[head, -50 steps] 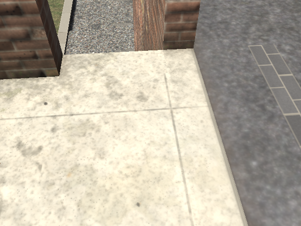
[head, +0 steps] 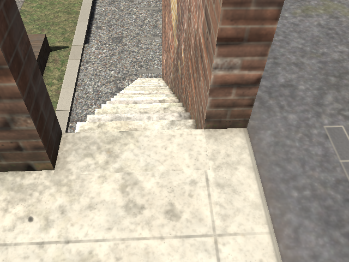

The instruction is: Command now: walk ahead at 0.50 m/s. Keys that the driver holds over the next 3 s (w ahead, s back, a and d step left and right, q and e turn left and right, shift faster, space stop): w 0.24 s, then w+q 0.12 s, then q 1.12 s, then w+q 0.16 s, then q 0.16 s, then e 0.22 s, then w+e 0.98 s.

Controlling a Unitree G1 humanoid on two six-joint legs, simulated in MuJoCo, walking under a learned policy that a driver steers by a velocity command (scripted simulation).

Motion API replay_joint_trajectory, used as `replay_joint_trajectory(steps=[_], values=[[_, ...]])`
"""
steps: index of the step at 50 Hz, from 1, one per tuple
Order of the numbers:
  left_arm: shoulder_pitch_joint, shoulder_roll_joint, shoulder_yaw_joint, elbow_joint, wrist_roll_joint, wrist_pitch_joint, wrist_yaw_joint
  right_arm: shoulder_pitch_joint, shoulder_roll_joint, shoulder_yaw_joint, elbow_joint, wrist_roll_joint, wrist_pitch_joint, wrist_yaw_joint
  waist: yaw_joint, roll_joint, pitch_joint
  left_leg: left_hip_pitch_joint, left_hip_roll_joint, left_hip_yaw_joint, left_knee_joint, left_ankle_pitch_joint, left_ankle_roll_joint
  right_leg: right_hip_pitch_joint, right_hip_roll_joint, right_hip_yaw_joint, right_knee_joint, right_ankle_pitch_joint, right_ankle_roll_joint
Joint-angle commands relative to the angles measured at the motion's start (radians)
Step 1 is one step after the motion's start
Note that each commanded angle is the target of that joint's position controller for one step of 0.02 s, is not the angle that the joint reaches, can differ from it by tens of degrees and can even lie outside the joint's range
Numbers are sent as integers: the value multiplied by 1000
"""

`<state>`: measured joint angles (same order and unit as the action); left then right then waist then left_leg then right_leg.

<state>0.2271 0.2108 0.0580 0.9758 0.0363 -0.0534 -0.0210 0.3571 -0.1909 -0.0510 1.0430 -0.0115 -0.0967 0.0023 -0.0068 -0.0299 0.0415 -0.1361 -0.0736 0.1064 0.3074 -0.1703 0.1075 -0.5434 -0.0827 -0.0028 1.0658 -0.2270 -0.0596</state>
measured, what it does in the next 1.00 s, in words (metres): walks ahead, turning left: right foot, then left foot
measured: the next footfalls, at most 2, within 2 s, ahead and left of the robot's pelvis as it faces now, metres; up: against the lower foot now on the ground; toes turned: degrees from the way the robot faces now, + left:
right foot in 0.34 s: +0.35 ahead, -0.12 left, +0.00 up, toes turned -3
left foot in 0.82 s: +0.43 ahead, +0.08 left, +0.00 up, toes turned +21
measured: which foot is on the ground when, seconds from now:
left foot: down 0.00-0.34, up 0.36-0.80, down 0.82-1.00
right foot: up 0.00-0.32, down 0.34-0.84, up 0.86-1.00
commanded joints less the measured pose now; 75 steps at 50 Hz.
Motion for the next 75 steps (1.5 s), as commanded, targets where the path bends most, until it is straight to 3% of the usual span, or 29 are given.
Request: replay_joint_trajectory(steps=[1,12,14,16,17,18,19,21,23,26,32,37,40,41,42,43,44,46,47,49,54,61,65,66,67,68,70,72,75], values=[[3,24,2,-44,0,15,-9,54,-94,-8,-28,2,-18,-3,22,83,39,3,264,-209,-196,218,96,-103,-31,-17,-71,105,25],[-298,33,-14,-158,-15,-5,-8,206,-105,-1,26,-14,-9,-20,-45,99,80,256,301,-149,-117,479,91,-103,32,-78,-471,151,-14],[-240,47,-5,-150,-16,-17,-1,177,-116,-4,25,-16,-6,-24,-5,102,55,256,302,-151,-15,689,76,22,72,-87,-519,73,-42],[37,87,19,-61,-8,-36,16,131,-130,-7,15,-9,-1,-20,112,73,-87,167,246,-120,281,763,46,375,110,-93,-617,110,-80],[217,168,43,-28,20,-46,30,118,-98,4,-19,6,-5,-14,169,-3,-217,-46,194,-96,558,452,28,655,-88,111,-629,37,-127],[259,263,64,-28,33,-42,25,256,20,25,-30,50,1,-10,107,-221,-348,-404,15,-34,924,-321,-14,920,-393,569,-722,-8,-256],[177,200,55,-47,-5,-26,21,195,-102,-7,-14,22,12,-18,99,-50,-289,-458,52,-149,1006,-316,-4,791,-363,595,-783,2,-243],[2,84,19,-74,-15,-38,19,67,-73,-12,-54,9,16,-19,30,17,-63,-429,121,-152,951,-189,-16,511,-285,271,-808,363,-179],[9,37,4,-54,-20,-48,33,86,-50,-21,-49,-14,47,-12,-19,-19,-35,-348,141,-140,895,-179,-37,397,-213,76,-800,604,-122],[47,67,5,-47,-23,-61,42,84,-23,-28,-66,-15,80,-3,-50,-47,-58,-347,116,-110,862,-127,-54,377,-197,-36,-788,781,-114],[42,98,6,-55,-22,-48,54,-121,-15,-9,-165,-17,106,15,-29,-93,-33,-316,115,-29,508,83,-72,343,-150,-208,-767,715,-95],[78,149,29,-47,-32,-38,64,-193,-68,-12,-223,-35,108,5,2,-76,-54,-287,107,-12,374,-61,-31,449,-242,-180,-671,685,-113],[73,158,33,-64,-21,6,80,-158,-85,-23,-232,-34,86,-5,-13,-38,-89,-207,75,-2,235,-109,7,481,-242,-191,-469,646,-76],[103,163,36,-68,-15,20,80,-90,-126,-37,-218,-35,69,-12,-45,52,-150,-80,104,-88,141,44,42,424,-191,-220,-287,522,-20],[121,111,22,-127,-32,26,71,-60,-263,-71,-232,-37,68,-28,-35,279,-213,142,363,-459,112,443,178,128,-42,-269,8,30,53],[46,122,20,-159,-12,44,63,-1,-287,-86,-225,-3,89,-35,-77,241,-273,164,478,-678,29,511,311,-14,102,-96,172,-473,88],[12,115,17,-163,-7,56,59,-27,-276,-85,-228,6,100,-30,-61,117,-202,112,450,-582,14,386,296,-56,49,-5,200,-436,98],[-36,105,13,-169,-23,55,55,-156,-201,-64,-249,1,113,-31,-10,71,-51,-67,332,-432,-33,228,196,-41,13,15,77,-249,99],[-16,115,16,-169,-7,63,59,-183,-172,-58,-248,12,115,-30,16,107,-41,-99,280,-385,-32,233,158,-9,12,14,32,-200,97],[22,107,14,-159,6,84,59,-183,-172,-56,-252,2,105,-19,24,106,-103,-92,246,-362,-13,311,146,36,44,11,30,-167,98],[-31,116,11,-208,-14,106,67,-171,-224,-76,-243,-3,94,-3,3,140,-109,-82,218,-429,-38,54,128,33,62,34,-112,-159,110],[-34,121,7,-255,-31,82,63,-161,-232,-81,-266,-14,132,10,-24,166,-104,-101,220,-559,-39,-29,125,141,107,40,-288,-208,75],[118,115,4,-224,-39,64,70,-222,-231,-80,-285,9,147,11,48,146,-102,-198,160,-581,-1,-66,23,396,149,20,-669,-95,19],[127,176,17,-224,-25,59,80,-218,-189,-69,-298,20,145,5,41,38,-80,-296,75,-509,95,-213,-46,465,24,141,-829,-142,-9],[74,280,38,-262,-11,63,83,-173,-122,-56,-313,31,139,-1,4,-191,-87,-453,-92,-289,362,-342,-98,518,-267,450,-913,-260,-90],[-17,292,42,-283,3,69,71,-201,-208,-75,-308,-14,132,-6,2,-176,-14,-482,-70,-208,560,-366,-111,320,-346,500,-928,-183,-171],[-120,173,9,-307,-8,61,63,-151,-227,-87,-275,-22,138,12,-67,-57,10,-391,-31,-232,770,-240,-111,243,-201,279,-864,6,-124],[-130,163,6,-328,-9,55,70,-91,-208,-81,-253,-18,155,31,-66,-103,-28,-412,-23,-187,885,-202,-128,331,-133,131,-807,225,-107],[4,176,14,-304,-8,53,65,-164,-188,-64,-288,-11,161,43,13,-93,-53,-491,15,-147,821,-200,-161,501,-148,91,-775,297,-129]])
Over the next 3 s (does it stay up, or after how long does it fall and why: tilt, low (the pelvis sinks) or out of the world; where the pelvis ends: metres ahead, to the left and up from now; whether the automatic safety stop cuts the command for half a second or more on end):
stays up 0.65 0.18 0.00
